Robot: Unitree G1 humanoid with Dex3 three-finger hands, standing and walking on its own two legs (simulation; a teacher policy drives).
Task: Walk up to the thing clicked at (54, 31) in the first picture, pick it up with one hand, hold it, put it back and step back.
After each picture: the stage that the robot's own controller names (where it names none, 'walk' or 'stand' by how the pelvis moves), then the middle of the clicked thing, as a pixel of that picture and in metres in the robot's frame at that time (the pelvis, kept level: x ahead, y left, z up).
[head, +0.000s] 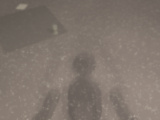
stand; (55, 29) +1.73 +0.35 -0.72
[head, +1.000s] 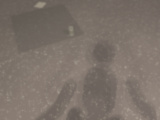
walk; (71, 31) +1.62 +0.23 -0.71
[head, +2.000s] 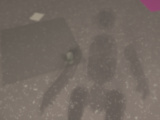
walk; (70, 57) +1.09 +0.20 -0.71
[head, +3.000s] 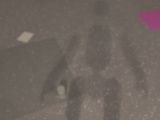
walk; (61, 92) +0.73 +0.22 -0.71
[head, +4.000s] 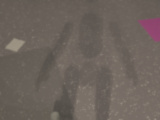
walk; (55, 118) +0.46 +0.19 -0.70
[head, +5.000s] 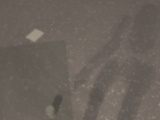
stand; (51, 111) +0.46 +0.33 -0.70
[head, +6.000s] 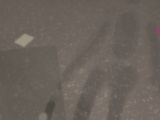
stand; (43, 119) +0.46 +0.26 -0.70
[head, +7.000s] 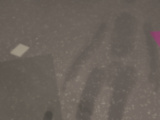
stand; out of the picture +0.41 +0.31 -0.71
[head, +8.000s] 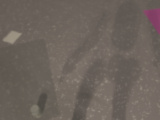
walk; (36, 111) +0.47 +0.40 -0.68
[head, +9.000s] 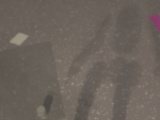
stand; (42, 112) +0.49 +0.34 -0.69
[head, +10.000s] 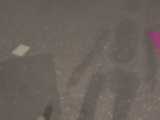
stand; out of the picture +0.50 +0.33 -0.72
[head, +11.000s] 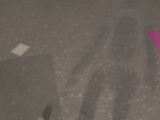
stand; out of the picture +0.48 +0.33 -0.73
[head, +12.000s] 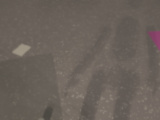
stand; out of the picture +0.47 +0.32 -0.73
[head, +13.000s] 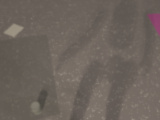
go down; (36, 108) +0.49 +0.33 -0.69
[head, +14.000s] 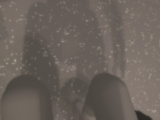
go down; out of the picture +0.51 +0.41 -0.28
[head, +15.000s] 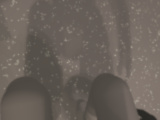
approach; out of the picture +0.49 +0.42 -0.28
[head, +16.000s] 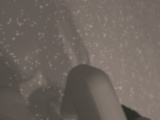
close in; out of the picture +0.46 +0.46 -0.23
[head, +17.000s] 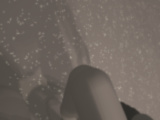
close; out of the picture +0.46 +0.44 -0.23
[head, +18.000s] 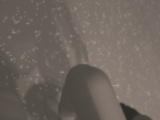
lift; out of the picture +0.45 +0.36 -0.26
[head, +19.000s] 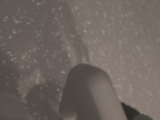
lift; out of the picture +0.46 +0.36 -0.26
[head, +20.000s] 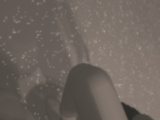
approach; out of the picture +0.47 +0.36 -0.26
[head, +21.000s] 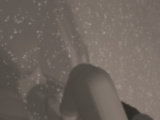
approach; out of the picture +0.47 +0.36 -0.26
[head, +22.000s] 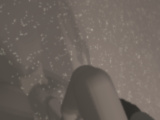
approach; out of the picture +0.48 +0.35 -0.27
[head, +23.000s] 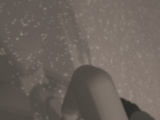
approach; out of the picture +0.48 +0.35 -0.27
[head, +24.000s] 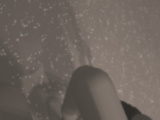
approach; out of the picture +0.48 +0.35 -0.27
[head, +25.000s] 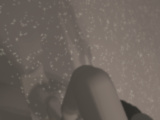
approach; out of the picture +0.48 +0.36 -0.27
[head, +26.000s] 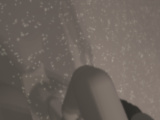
approach; out of the picture +0.48 +0.35 -0.28
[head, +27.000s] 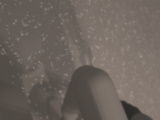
approach; out of the picture +0.48 +0.35 -0.28
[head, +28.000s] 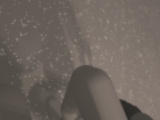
approach; out of the picture +0.47 +0.35 -0.28
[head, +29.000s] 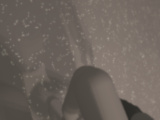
approach; out of the picture +0.47 +0.35 -0.28
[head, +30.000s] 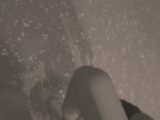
approach; out of the picture +0.47 +0.35 -0.28
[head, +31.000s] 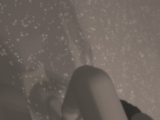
approach; out of the picture +0.47 +0.35 -0.28
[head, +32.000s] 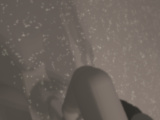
approach; out of the picture +0.47 +0.35 -0.28
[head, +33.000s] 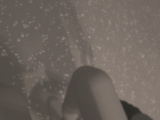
approach; out of the picture +0.46 +0.35 -0.28
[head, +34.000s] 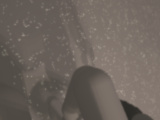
approach; out of the picture +0.46 +0.35 -0.28
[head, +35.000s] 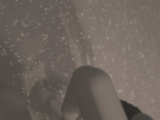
approach; out of the picture +0.46 +0.35 -0.28
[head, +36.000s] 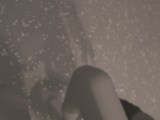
approach; out of the picture +0.45 +0.36 -0.28
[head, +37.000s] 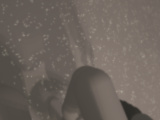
approach; out of the picture +0.45 +0.35 -0.28
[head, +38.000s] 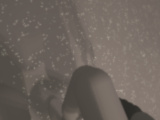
approach; out of the picture +0.45 +0.36 -0.28
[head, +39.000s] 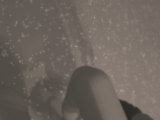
approach; out of the picture +0.45 +0.36 -0.29
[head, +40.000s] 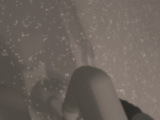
approach; out of the picture +0.44 +0.36 -0.28
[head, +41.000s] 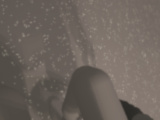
approach; out of the picture +0.44 +0.36 -0.29
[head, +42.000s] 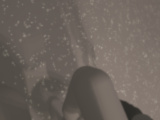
approach; out of the picture +0.43 +0.36 -0.29
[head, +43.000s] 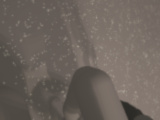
stand; out of the picture +0.43 +0.36 -0.28
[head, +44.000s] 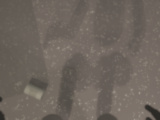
stand; (34, 91) +0.44 +0.26 -0.56
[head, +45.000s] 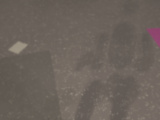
stand; out of the picture +0.42 +0.23 -0.68
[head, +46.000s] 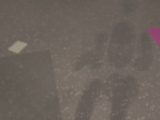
stand; out of the picture +0.41 +0.23 -0.68
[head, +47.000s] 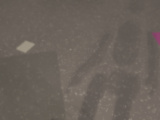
stand; out of the picture +0.42 +0.23 -0.73
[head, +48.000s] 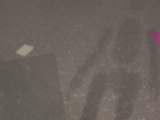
stand; out of the picture +0.42 +0.24 -0.75
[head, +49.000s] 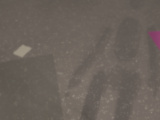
stand; out of the picture +0.39 +0.26 -0.75
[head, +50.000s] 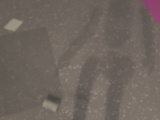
walk; (51, 105) +0.49 +0.26 -0.72
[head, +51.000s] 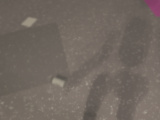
walk; (59, 82) +0.78 +0.29 -0.73
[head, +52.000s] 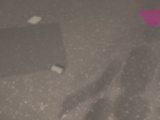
stand; (57, 69) +1.05 +0.26 -0.73
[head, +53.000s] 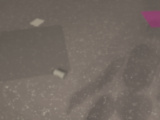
stand; (59, 74) +1.00 +0.24 -0.75
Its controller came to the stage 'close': yes
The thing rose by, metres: 0.01
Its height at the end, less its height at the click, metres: -0.02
